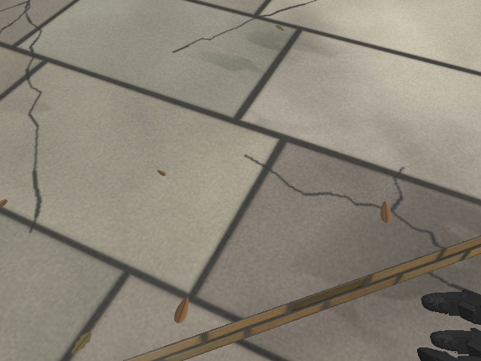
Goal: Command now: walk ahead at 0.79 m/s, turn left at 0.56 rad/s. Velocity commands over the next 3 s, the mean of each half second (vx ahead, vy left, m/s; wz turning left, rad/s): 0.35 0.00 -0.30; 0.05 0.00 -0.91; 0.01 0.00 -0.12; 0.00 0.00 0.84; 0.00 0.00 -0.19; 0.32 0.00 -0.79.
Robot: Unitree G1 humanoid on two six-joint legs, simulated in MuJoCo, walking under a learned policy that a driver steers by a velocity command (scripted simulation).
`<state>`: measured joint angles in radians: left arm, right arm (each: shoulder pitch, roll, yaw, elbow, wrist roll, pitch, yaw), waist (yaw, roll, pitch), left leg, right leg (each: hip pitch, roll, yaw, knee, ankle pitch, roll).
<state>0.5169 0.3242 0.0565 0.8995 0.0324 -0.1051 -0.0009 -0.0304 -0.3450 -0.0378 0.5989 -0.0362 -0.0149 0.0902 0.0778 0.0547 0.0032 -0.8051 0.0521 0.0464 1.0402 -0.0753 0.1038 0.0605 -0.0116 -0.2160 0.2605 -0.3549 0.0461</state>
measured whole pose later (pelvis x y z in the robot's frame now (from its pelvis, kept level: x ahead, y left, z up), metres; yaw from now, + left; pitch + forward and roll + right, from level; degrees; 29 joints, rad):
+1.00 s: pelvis +0.29 -0.05 +0.00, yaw -39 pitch +2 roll +1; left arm 0.21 0.32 0.11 0.66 0.01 0.08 -0.02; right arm 0.17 -0.27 -0.04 0.72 -0.01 0.01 -0.05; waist 0.04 -0.05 0.06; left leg -0.31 -0.08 -0.10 0.52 -0.31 0.01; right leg -0.38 0.21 0.27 0.49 -0.11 -0.05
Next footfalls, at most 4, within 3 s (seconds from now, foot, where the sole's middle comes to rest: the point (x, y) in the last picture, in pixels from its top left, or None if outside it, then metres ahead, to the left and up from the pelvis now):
0.12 left None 0.30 0.06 -0.77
0.56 right None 0.35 -0.16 -0.77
1.00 left None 0.41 -0.01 -0.77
1.34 right None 0.20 -0.14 -0.77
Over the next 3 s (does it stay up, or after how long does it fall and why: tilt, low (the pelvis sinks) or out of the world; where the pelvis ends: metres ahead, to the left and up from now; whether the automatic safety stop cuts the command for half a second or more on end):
stays up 0.32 -0.10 0.01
